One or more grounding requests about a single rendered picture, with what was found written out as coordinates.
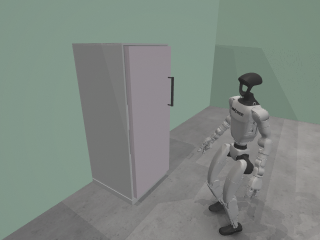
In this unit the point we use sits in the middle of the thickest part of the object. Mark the robot right upper arm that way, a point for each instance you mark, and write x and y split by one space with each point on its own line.
231 99

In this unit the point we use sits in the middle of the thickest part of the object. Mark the left robot forearm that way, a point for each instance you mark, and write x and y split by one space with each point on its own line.
260 162

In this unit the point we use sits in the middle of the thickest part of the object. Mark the robot right hand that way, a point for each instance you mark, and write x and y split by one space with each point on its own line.
208 142

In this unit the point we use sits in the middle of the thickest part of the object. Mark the fridge door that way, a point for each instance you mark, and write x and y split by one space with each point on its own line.
148 87

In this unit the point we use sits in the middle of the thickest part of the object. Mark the right robot thigh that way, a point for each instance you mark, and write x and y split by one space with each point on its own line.
217 164

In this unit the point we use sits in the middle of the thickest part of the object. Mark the robot left hand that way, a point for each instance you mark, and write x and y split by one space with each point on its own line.
254 183

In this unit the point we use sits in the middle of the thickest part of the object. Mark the robot left upper arm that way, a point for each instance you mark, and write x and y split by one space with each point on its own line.
261 117

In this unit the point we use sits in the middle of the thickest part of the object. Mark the handle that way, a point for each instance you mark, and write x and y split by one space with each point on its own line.
172 92

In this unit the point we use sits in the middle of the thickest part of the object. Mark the humanoid robot head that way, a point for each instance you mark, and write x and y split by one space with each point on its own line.
249 79

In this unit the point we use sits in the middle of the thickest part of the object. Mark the right robot forearm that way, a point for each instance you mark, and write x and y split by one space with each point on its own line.
219 131

